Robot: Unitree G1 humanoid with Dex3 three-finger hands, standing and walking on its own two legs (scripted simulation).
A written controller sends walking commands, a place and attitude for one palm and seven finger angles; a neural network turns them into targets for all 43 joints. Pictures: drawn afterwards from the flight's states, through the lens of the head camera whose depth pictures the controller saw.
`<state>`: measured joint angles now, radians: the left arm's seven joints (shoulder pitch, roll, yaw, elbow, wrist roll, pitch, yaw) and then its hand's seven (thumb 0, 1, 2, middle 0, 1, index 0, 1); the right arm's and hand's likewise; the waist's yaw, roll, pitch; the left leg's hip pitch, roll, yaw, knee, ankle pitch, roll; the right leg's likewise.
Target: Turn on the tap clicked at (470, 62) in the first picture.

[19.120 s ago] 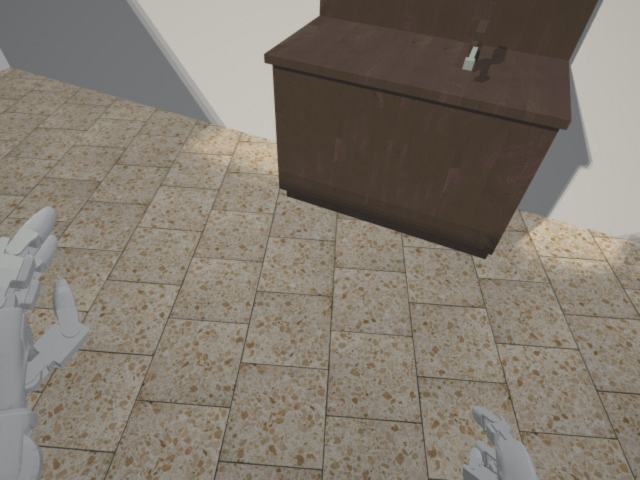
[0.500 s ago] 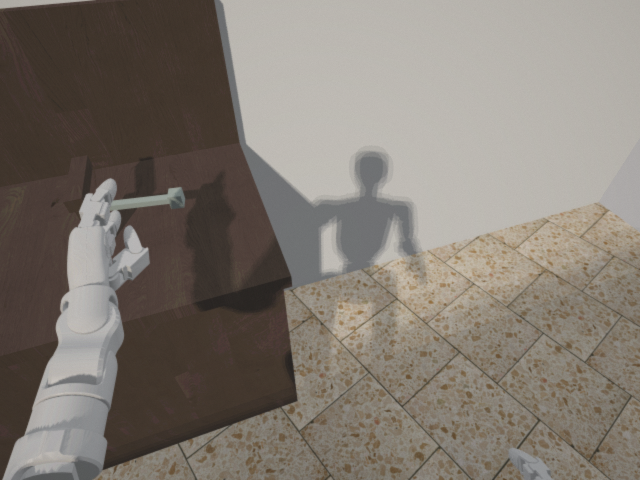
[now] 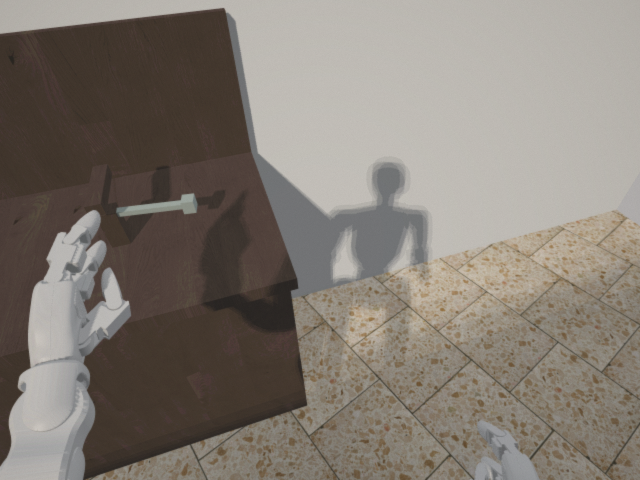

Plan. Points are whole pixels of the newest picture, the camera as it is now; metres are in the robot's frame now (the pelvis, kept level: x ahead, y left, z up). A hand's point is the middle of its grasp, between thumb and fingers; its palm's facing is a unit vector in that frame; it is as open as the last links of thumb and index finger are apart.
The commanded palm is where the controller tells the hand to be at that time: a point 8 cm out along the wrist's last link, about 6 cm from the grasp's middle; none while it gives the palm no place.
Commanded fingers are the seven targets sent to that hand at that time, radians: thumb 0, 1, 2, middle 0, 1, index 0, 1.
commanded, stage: draw the hand back beside the body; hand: left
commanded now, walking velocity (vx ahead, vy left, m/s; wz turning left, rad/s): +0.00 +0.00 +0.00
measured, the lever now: (189, 203) +0.59 +0.34 +0.01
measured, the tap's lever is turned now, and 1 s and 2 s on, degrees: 81 81 81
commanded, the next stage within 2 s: step back with the hand held close in 0.46 s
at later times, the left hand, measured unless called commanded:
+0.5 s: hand (119, 333) +0.21 +0.23 +0.15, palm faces +0.44 -0.84 -0.31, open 7.4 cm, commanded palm +0.16 +0.26 +0.17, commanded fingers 0.00 0.90 0.90 -0.20 -0.30 -0.20 -0.30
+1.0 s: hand (70, 347) +0.18 +0.26 +0.16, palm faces +0.39 -0.82 -0.42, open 7.4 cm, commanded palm +0.14 +0.30 +0.17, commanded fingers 0.00 0.90 0.90 -0.20 -0.30 -0.20 -0.30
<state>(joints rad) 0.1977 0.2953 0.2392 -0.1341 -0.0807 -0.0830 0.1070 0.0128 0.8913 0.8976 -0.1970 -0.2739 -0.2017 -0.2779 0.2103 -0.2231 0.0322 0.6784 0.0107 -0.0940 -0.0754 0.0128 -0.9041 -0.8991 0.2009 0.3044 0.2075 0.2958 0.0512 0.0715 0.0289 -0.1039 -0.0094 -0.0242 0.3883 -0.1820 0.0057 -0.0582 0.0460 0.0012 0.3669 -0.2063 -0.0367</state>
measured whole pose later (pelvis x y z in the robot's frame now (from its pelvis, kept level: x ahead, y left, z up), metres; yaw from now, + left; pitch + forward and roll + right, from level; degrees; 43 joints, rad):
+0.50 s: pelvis +0.01 -0.02 +0.00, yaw +1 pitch -6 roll +0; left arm 0.41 0.28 0.26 -0.35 -0.07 -0.10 0.12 0.01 0.89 0.90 -0.21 -0.30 -0.21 -0.30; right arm 0.17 -0.22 0.00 0.67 -0.01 -0.15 -0.09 0.01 -0.91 -0.90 0.20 0.30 0.21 0.30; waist 0.06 0.07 0.02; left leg -0.11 0.01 -0.04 0.43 -0.22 -0.01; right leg -0.06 0.06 -0.02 0.41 -0.24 -0.06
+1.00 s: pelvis -0.03 +0.02 -0.01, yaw +0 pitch -1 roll -1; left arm 0.47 0.38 0.33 -0.46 -0.05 -0.09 0.14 0.01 0.89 0.90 -0.21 -0.30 -0.22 -0.30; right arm 0.18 -0.24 0.00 0.57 0.01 -0.01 -0.09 0.01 -0.91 -0.90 0.20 0.30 0.20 0.30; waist 0.01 0.04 -0.01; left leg -0.30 -0.03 -0.01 0.50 -0.18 0.03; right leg -0.25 0.03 0.01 0.48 -0.21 -0.01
